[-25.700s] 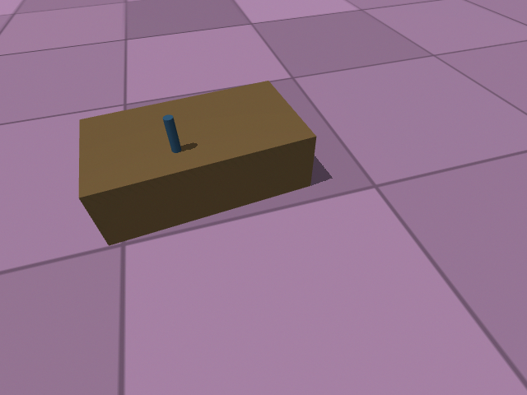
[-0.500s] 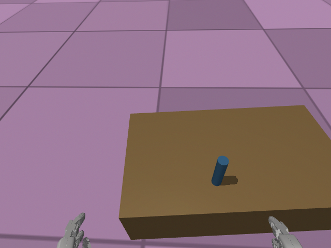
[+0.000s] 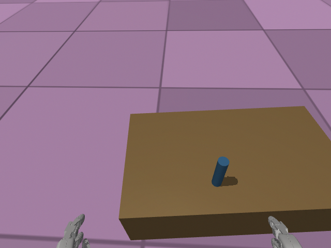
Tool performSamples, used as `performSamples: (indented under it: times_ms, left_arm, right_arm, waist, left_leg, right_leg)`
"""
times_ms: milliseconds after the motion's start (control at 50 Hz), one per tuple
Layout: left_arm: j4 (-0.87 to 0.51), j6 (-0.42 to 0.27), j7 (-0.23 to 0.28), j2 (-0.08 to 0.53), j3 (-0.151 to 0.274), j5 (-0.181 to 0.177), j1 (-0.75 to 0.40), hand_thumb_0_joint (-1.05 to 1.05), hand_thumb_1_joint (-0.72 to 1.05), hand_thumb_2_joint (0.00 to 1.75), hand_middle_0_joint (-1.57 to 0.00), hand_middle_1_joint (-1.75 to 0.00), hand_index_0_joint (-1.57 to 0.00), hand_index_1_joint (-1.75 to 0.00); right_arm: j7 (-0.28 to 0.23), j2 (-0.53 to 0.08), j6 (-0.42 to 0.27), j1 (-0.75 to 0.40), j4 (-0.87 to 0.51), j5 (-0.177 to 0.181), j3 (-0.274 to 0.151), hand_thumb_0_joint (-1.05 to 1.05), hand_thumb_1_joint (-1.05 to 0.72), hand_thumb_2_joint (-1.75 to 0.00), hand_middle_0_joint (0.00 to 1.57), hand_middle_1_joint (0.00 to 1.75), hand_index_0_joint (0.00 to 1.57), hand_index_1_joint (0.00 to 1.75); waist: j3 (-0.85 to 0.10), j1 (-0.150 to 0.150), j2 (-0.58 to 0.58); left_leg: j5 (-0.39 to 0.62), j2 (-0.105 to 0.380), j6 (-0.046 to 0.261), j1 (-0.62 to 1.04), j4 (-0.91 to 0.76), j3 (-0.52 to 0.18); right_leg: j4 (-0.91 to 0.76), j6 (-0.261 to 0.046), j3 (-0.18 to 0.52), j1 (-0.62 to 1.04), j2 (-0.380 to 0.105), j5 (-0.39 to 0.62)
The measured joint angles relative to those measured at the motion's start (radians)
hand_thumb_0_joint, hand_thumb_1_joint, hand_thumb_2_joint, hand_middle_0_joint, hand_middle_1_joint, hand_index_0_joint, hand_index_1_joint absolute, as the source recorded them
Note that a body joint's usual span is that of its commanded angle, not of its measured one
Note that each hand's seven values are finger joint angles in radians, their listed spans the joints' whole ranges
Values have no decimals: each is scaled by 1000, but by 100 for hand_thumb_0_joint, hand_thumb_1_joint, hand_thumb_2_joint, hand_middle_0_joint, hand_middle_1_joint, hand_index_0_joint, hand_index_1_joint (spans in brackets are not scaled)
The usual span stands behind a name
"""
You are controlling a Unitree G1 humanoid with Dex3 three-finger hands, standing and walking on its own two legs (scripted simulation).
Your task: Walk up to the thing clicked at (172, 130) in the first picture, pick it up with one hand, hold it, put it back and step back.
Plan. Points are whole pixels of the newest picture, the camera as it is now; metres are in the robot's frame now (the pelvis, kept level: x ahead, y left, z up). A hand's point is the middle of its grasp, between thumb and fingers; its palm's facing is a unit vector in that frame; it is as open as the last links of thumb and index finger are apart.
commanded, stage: home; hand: right
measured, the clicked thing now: (219, 172) +0.51 -0.20 -0.30
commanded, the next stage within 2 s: stand in 0.84 s
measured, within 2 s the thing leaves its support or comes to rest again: neither
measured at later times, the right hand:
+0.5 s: hand out of the picture +0.16 -0.19 -0.06, palm faces +0.01 +0.97 -0.26, open 17.4 cm
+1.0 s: hand out of the picture +0.04 -0.25 -0.10, palm faces +0.00 +0.94 -0.34, open 17.4 cm
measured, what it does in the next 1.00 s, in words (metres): rises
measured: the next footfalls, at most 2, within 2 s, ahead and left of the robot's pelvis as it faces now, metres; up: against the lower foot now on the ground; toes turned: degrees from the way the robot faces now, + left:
none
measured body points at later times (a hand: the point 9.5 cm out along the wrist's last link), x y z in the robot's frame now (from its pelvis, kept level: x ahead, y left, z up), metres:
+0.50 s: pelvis +0.00 +0.00 +0.00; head +0.02 -0.01 +0.45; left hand +0.16 +0.25 -0.07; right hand +0.16 -0.24 -0.04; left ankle -0.01 +0.13 -0.68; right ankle +0.00 -0.12 -0.68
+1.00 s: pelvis -0.01 +0.00 +0.06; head +0.00 -0.01 +0.51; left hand +0.07 +0.28 -0.08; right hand +0.04 -0.29 -0.08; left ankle -0.01 +0.13 -0.68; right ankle +0.00 -0.12 -0.68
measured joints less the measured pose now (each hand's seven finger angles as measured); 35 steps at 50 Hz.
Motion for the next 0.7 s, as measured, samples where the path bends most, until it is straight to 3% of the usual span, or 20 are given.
performSamples:
  times_ms: [460,520,560,620,700]
  left_arm:
    - [2,0,2,-3,-3,0,1,1,90,90,-21,-30,-21,-30]
    - [105,65,-56,17,9,71,-59,1,90,90,-20,-30,-20,-30]
    - [175,120,-104,34,11,83,-91,1,90,90,-21,-30,-21,-30]
    - [242,160,-151,52,27,74,-108,1,90,90,-21,-31,-21,-30]
    - [297,178,-173,79,49,71,-95,1,90,90,-21,-31,-21,-30]
  right_arm:
    - [0,0,-6,5,1,0,0,-1,52,-6,6,5,6,5]
    - [-2,-27,-207,-117,247,-62,28,-1,53,-6,6,5,6,5]
    - [1,-50,-302,-188,417,-93,31,-1,54,-5,6,5,6,5]
    - [6,-76,-370,-237,595,-102,15,-1,54,-5,6,5,6,5]
    - [3,-87,-407,-252,757,-95,-4,-1,53,-6,6,5,6,5]
  waist:
    - [-2,2,1]
    - [85,-27,24]
    - [116,-41,46]
    - [143,-44,71]
    - [159,-43,77]
  left_leg:
    - [1,1,0,-2,2,-1]
    - [10,10,4,84,-24,-11]
    - [22,20,3,125,-48,-20]
    - [42,32,-2,178,-91,-26]
    - [74,35,-8,239,-161,-28]
  right_leg:
    - [0,0,0,-1,1,1]
    - [-43,-5,-13,95,11,20]
    - [-85,-8,-23,146,21,41]
    - [-148,-10,-33,208,34,70]
    - [-219,-14,-37,271,39,101]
